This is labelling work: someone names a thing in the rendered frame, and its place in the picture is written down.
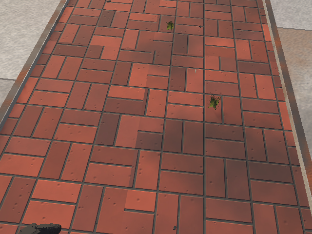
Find robot left hand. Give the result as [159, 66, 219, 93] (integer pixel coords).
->
[19, 222, 61, 234]

